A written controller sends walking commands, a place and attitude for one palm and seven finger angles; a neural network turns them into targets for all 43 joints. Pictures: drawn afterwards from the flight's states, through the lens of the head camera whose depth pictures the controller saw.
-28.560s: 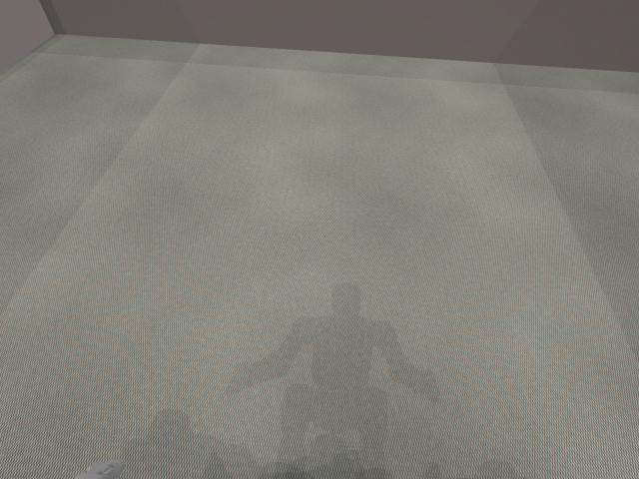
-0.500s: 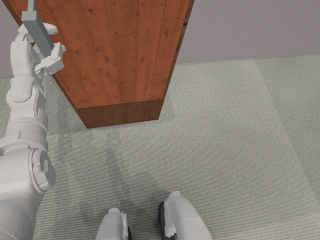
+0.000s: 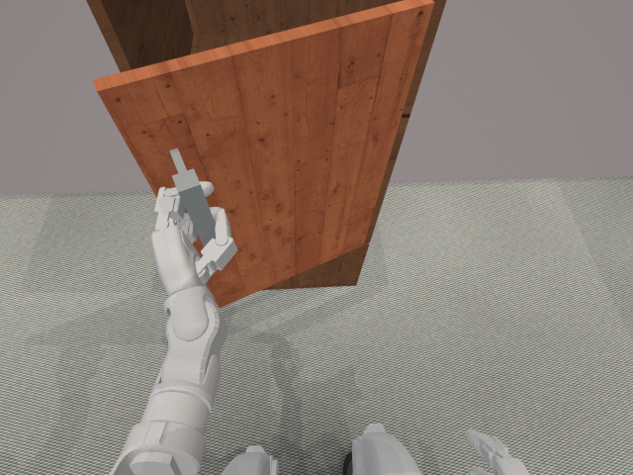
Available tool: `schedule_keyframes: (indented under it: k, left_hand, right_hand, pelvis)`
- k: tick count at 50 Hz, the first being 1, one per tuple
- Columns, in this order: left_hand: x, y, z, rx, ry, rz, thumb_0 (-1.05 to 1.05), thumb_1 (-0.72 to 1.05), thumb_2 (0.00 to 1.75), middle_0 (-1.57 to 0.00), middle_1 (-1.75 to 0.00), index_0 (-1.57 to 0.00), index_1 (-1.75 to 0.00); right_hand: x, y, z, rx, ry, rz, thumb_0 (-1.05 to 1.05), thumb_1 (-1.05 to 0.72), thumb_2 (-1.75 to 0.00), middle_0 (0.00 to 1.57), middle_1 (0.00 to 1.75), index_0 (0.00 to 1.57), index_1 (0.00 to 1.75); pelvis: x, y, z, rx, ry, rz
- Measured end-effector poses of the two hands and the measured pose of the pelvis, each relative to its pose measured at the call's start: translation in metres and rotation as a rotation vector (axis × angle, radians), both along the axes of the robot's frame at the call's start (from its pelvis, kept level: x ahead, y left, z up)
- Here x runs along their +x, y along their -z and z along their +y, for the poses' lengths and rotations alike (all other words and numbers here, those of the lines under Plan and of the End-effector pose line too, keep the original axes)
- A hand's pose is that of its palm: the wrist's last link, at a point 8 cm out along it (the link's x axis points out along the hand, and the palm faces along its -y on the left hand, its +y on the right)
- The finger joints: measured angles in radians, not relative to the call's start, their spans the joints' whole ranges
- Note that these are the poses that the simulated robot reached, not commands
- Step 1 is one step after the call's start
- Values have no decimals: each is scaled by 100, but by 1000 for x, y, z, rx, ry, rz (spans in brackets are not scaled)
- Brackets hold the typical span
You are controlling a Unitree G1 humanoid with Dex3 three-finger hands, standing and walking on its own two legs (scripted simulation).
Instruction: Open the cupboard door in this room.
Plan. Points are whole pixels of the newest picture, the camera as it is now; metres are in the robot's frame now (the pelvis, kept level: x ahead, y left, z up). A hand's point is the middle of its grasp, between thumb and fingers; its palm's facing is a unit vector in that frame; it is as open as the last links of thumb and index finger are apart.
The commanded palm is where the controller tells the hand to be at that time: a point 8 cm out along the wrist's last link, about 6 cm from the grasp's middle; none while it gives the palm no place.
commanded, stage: pull the door open along its arc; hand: left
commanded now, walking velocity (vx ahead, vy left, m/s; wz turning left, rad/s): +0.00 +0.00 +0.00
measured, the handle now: (196, 204) +0.44 +0.16 +0.04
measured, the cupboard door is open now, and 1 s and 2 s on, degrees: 23 46 48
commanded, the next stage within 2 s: open thumb and fingers to let go in 0.38 s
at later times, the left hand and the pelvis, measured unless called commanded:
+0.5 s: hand (308, 312) +0.30 +0.02 +0.04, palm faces +0.35 -0.94 -0.06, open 6.5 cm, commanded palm +0.25 +0.06 +0.03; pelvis -0.01 -0.05 +0.00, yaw +4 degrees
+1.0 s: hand (300, 306) +0.31 +0.02 +0.04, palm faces +0.45 -0.89 -0.03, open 12.5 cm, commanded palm +0.26 +0.07 +0.03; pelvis -0.04 -0.06 -0.01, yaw +5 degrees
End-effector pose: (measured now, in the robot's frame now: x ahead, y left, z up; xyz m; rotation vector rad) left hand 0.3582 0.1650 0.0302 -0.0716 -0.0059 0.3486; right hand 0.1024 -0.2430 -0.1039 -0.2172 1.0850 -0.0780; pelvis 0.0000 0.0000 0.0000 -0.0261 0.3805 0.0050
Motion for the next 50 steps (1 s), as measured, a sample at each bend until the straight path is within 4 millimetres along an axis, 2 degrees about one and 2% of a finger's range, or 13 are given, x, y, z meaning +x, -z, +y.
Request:
schedule_keyframes:
  k: [6, 12, 18, 24, 32, 39, 50]
  left_hand:
    - [-37, -4, -38, 24, -120, 29, 2, 66, 77, -29, -131, -32, -130]
    - [-64, -6, -64, 70, -97, 41, 2, 66, 75, -29, -131, -30, -131]
    - [-82, -8, -86, 85, -44, 64, 2, 65, 72, -29, -130, -32, -133]
    - [-97, -11, -105, 101, 2, 88, 2, 64, 70, -29, -129, -33, -133]
    - [-93, -9, -103, 99, -98, 77, 2, 57, 74, -35, -131, -36, -133]
    - [-96, -9, -100, 91, -128, 56, 2, 34, 65, -36, -129, -36, -130]
    - [-93, -7, -101, 91, -115, 48, 0, -27, 40, -31, -121, -32, -121]
  right_hand:
    - [37, 1, 13, 38, -81, -91, 0, -91, -90, 19, 30, 20, 30]
    - [55, -1, 19, 59, -126, -154, 1, -91, -90, 20, 30, 20, 30]
    - [62, -4, 16, 85, -144, -204, 1, -91, -90, 20, 30, 20, 30]
    - [64, -8, 4, 98, -136, -249, 1, -91, -90, 20, 30, 20, 30]
    - [60, -1, -19, 56, -139, -249, 1, -91, -90, 20, 30, 20, 30]
    - [46, 5, -33, 34, -126, -224, 1, -91, -90, 19, 30, 20, 30]
    - [23, 12, -34, 20, -95, -181, 1, -91, -90, 19, 30, 20, 30]
  pelvis:
    - [-3, 0, -8, 11, -16, -29]
    - [-8, 0, -21, 21, -36, -59]
    - [-12, -2, -33, 30, -45, -82]
    - [-13, -3, -45, 44, -48, -101]
    - [-23, 2, -59, 60, -59, -102]
    - [-29, 4, -64, 66, -65, -99]
    - [-37, 5, -59, 64, -59, -99]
